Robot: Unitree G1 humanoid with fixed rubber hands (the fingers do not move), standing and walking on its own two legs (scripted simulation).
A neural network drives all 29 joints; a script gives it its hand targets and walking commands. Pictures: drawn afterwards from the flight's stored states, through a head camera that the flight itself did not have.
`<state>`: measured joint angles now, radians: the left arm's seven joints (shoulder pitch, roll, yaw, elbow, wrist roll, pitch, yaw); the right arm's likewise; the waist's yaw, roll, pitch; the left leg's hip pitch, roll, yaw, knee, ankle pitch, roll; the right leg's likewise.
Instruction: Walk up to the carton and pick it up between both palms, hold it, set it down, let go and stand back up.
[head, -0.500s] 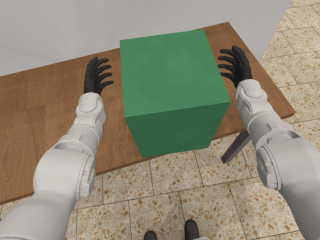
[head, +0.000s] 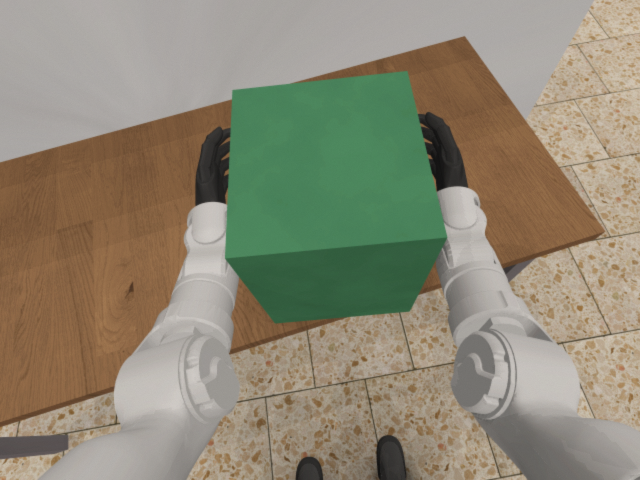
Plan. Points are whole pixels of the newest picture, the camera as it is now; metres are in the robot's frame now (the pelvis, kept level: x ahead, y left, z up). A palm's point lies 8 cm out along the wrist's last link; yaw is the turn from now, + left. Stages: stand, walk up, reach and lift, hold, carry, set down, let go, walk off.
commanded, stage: reach and lift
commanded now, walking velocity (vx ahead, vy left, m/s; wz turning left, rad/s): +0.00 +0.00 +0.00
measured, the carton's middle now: (332, 214) +0.43 -0.01 +0.00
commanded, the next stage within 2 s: none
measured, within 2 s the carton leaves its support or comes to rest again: neither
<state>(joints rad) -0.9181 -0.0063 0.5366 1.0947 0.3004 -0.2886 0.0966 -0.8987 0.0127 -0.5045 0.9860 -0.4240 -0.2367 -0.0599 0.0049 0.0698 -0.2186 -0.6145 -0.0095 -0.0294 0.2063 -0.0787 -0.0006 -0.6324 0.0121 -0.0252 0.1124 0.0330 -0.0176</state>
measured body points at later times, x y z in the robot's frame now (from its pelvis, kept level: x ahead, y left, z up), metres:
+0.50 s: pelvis +0.02 +0.01 +0.01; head +0.13 +0.00 +0.44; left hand +0.47 +0.14 +0.04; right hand +0.45 -0.16 +0.04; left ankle -0.03 +0.12 -0.74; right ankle +0.01 -0.11 -0.74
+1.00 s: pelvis +0.01 +0.00 +0.01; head +0.13 -0.01 +0.44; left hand +0.46 +0.14 +0.04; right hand +0.45 -0.15 +0.03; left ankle -0.03 +0.12 -0.74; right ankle +0.01 -0.11 -0.74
